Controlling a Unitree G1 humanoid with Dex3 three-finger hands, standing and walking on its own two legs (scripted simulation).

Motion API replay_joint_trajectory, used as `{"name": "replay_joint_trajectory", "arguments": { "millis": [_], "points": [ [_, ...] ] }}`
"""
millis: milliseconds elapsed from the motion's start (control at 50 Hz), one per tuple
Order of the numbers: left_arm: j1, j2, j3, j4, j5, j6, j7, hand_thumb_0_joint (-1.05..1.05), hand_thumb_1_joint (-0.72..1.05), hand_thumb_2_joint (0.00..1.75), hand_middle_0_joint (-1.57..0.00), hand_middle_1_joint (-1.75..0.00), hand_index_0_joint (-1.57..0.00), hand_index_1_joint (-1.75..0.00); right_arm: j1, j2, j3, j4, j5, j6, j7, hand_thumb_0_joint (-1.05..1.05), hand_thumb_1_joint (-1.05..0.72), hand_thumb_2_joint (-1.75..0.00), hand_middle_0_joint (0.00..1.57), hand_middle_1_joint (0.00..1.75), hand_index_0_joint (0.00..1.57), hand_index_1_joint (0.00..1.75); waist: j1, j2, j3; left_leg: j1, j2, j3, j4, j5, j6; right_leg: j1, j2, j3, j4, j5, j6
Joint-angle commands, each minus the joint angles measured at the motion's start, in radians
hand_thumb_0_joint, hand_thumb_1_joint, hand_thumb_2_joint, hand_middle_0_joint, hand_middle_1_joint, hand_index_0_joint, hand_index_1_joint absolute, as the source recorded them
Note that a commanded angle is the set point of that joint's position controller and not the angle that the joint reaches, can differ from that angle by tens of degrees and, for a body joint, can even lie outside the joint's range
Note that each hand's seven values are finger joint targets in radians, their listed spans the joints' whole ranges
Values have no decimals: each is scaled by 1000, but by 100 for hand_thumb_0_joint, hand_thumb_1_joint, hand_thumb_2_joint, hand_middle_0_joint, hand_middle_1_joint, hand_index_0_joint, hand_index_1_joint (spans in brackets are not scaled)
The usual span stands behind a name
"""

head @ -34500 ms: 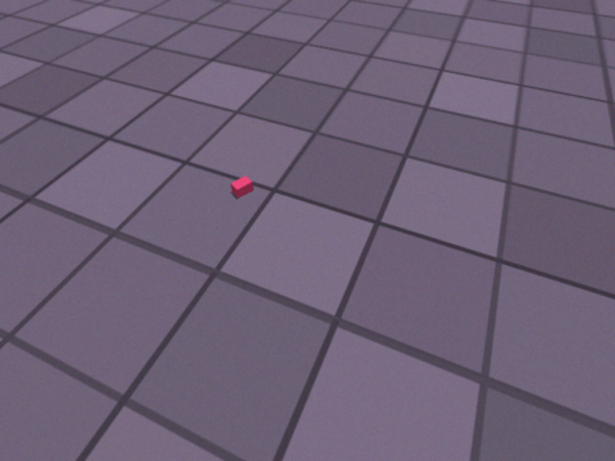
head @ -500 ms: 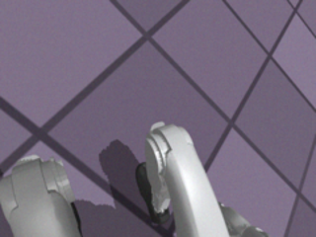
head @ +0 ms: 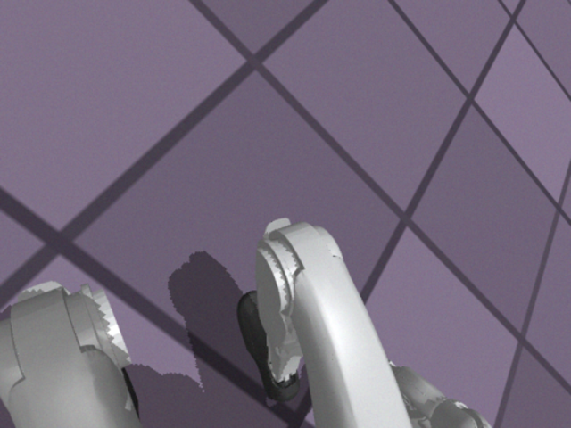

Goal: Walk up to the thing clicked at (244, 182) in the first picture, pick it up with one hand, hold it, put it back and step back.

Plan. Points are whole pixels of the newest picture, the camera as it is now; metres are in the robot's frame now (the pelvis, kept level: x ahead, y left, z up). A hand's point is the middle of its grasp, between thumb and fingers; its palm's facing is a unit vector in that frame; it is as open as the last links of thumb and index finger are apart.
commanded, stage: open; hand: left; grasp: from above
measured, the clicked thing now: out of the picture +0.42 +0.34 -0.26
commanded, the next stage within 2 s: withdraw in 0.98 s
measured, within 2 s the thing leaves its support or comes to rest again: neither
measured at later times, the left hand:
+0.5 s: hand out of the picture +0.41 +0.34 -0.23, palm faces -0.41 -0.17 -0.90, open 10.7 cm
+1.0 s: hand out of the picture +0.41 +0.34 -0.23, palm faces -0.42 -0.18 -0.89, open 12.9 cm
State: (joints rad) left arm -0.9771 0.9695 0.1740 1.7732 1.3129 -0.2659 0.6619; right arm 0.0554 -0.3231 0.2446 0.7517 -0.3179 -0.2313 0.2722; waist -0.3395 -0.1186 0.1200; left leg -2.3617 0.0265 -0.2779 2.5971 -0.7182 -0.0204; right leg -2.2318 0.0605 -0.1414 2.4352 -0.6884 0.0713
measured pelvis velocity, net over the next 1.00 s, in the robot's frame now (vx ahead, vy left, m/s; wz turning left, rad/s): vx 0.00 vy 0.00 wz -0.01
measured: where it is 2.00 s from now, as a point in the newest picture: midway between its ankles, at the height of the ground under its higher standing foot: (205, 399)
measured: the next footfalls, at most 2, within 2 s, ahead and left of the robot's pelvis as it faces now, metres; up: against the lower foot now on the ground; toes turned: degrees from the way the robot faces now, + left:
none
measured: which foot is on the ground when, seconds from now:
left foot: down 0.00-1.00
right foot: down 0.00-1.00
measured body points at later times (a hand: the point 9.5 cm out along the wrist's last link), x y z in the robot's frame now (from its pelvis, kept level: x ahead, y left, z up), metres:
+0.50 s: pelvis +0.00 +0.00 +0.00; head +0.25 +0.13 +0.35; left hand +0.43 +0.34 -0.18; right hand +0.07 -0.25 -0.06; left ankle +0.06 +0.13 -0.26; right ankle +0.11 -0.13 -0.26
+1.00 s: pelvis +0.00 +0.00 +0.00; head +0.25 +0.13 +0.35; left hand +0.43 +0.35 -0.18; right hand +0.07 -0.25 -0.06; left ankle +0.06 +0.13 -0.26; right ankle +0.11 -0.13 -0.26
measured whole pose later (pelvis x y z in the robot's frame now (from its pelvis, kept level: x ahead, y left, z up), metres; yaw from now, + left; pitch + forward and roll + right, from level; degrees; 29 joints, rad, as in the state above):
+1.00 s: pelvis +0.00 +0.00 +0.00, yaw -1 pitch +26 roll -14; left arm -0.97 0.99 0.16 1.74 1.29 -0.27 0.64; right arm 0.06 -0.33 0.27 0.73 -0.31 -0.26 0.29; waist -0.34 -0.13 0.15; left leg -2.35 0.02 -0.29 2.59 -0.72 -0.02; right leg -2.22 0.06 -0.15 2.42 -0.68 0.07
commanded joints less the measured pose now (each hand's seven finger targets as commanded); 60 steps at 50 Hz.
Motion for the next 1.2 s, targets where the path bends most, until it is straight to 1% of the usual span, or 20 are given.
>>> {"name": "replay_joint_trajectory", "arguments": {
  "millis": [0, 40, 120, 200, 260, 360, 380, 400, 420, 640, 760, 780, 840, 860, 1020, 1080, 1100, 1140, 1160, 1180],
  "points": [
    [-234, 219, -13, -93, -14, 3, 34, 0, 88, 52, -126, -31, -124, -33, 152, -316, -81, -5, 8, -12, -5, 0, -90, -90, 20, 30, 20, 30, -37, 462, -571, 459, 20, 132, -273, 179, 26, 291, 37, -136, -210, 240, -82],
    [-227, 225, -6, -73, -11, 2, 34, 0, 88, 51, -126, -31, -125, -33, 167, -323, -73, -10, 7, -10, -3, 0, -90, -90, 20, 30, 20, 30, -49, 457, -573, 464, 19, 128, -276, 188, 27, 298, 36, -142, -207, 249, -80],
    [-233, 217, -30, -87, -12, 3, 29, 0, 56, 46, -94, -35, -93, -36, 153, -330, -75, -21, 5, -19, -2, 0, -89, -90, 20, 30, 20, 30, -49, 464, -568, 469, 19, 135, -265, 172, 29, 297, 39, -134, -212, 239, -79],
    [-233, 239, -15, -100, -22, 0, 39, 0, 24, 46, -70, -37, -69, -38, 156, -329, -68, -14, 9, -23, -4, 0, -89, -90, 20, 30, 20, 30, -41, 458, -575, 467, 22, 125, -280, 171, 25, 303, 39, -140, -219, 231, -80],
    [-230, 241, -20, -107, -23, 0, 41, 0, 5, 53, -61, -43, -60, -45, 149, -328, -62, -18, 10, -24, -3, 0, -89, -90, 20, 30, 20, 30, -41, 462, -576, 462, 22, 127, -268, 179, 27, 308, 40, -139, -215, 244, -79],
    [-231, 256, -5, -109, -22, 3, 46, 0, -5, 61, -53, -50, -51, -52, 158, -329, -58, -17, 4, -27, -1, 0, -89, -90, 20, 30, 20, 30, -46, 480, -587, 475, 23, 127, -267, 190, 24, 325, 41, -140, -215, 258, -79],
    [-239, 249, -11, -127, -25, 3, 47, 0, -8, 63, -51, -51, -49, -54, 152, -348, -73, -22, 7, -29, -2, 0, -89, -90, 20, 30, 20, 30, -40, 502, -583, 489, 22, 127, -282, 188, 20, 313, 39, -142, -213, 250, -83],
    [-225, 274, 11, -124, -21, 6, 50, 0, -10, 65, -49, -54, -47, -56, 154, -341, -69, -12, 7, -28, -2, 0, -89, -90, 20, 30, 20, 30, -31, 517, -585, 504, 25, 121, -287, 197, 15, 306, 40, -147, -206, 252, -85],
    [-228, 251, -17, -120, -16, 12, 43, 0, -11, 66, -48, -55, -46, -57, 141, -335, -67, -17, 7, -32, 2, 0, -89, -90, 20, 30, 20, 30, -39, 518, -568, 493, 23, 123, -275, 187, 16, 292, 37, -144, -196, 247, -84],
    [-217, 262, 12, -145, -42, 21, 19, 0, -25, 78, -34, -69, -33, -71, 170, -348, -76, -9, 13, -45, 15, 0, -89, -90, 20, 30, 20, 30, -41, 512, -584, 511, 24, 114, -287, 218, 15, 312, 35, -148, -201, 269, -82],
    [-230, 248, -8, -143, -45, 9, 3, 0, -32, 83, -27, -77, -26, -78, 167, -337, -70, -13, 16, -43, 13, 0, -89, -90, 20, 30, 20, 30, -48, 490, -571, 483, 23, 121, -271, 199, 22, 312, 34, -143, -211, 261, -80],
    [-213, 254, -2, -149, -45, 7, 5, 0, -34, 85, -27, -76, -25, -78, 169, -341, -75, -14, 19, -39, 10, 0, -89, -90, 20, 30, 20, 30, -39, 481, -592, 487, 25, 120, -271, 213, 23, 330, 40, -139, -219, 271, -80],
    [-215, 238, -10, -144, -37, -1, 4, 0, -34, 86, -25, -80, -24, -82, 177, -338, -77, -14, 19, -38, 12, 0, -89, -90, 20, 30, 20, 30, -46, 501, -581, 506, 24, 120, -277, 225, 17, 318, 37, -146, -204, 279, -81],
    [-208, 248, -1, -149, -38, -3, 10, 0, -35, 87, -24, -81, -23, -83, 169, -339, -78, -12, 19, -35, 9, 0, -89, -90, 20, 30, 20, 30, -34, 503, -597, 512, 25, 118, -286, 222, 16, 320, 40, -145, -210, 272, -84],
    [-230, 261, -2, -151, -23, -5, 33, 0, -35, 92, -21, -87, -20, -88, 162, -343, -75, -12, 19, -28, 2, 0, -88, -90, 20, 30, 20, 30, -41, 490, -582, 488, 23, 122, -277, 201, 20, 310, 36, -141, -214, 258, -82],
    [-217, 259, 1, -123, -25, 5, 34, 0, -35, 86, -20, -87, -21, -86, 162, -331, -70, -17, 19, -28, 1, 0, -90, -90, 20, 30, 20, 30, -39, 470, -576, 477, 26, 122, -281, 194, 20, 322, 39, -135, -221, 250, -82],
    [-229, 280, 10, -149, -20, 4, 34, 0, -35, 86, -20, -86, -21, -85, 172, -343, -75, -20, 18, -29, 5, 0, -90, -90, 20, 30, 20, 30, -42, 492, -585, 490, 24, 123, -280, 207, 21, 315, 38, -141, -214, 261, -81],
    [-239, 309, 40, -212, -19, 8, 37, 0, -37, 87, -20, -86, -20, -86, 175, -350, -90, -21, 21, -30, 1, 0, -90, -90, 20, 30, 20, 30, -21, 546, -633, 540, 25, 121, -292, 234, 14, 318, 34, -143, -206, 279, -85],
    [-230, 314, 46, -228, -19, 13, 35, 0, -36, 86, -20, -85, -21, -85, 170, -347, -97, -20, 21, -28, 2, 0, -90, -90, 20, 30, 20, 30, -11, 569, -662, 554, 25, 123, -293, 239, 10, 322, 33, -137, -205, 282, -87],
    [-229, 288, 29, -240, -19, 21, 25, 0, -36, 86, -20, -85, -21, -85, 172, -342, -99, -25, 22, -31, 6, 0, -90, -90, 20, 30, 20, 30, -18, 576, -659, 569, 24, 123, -295, 256, 7, 311, 30, -140, -193, 297, -87]
  ]
}}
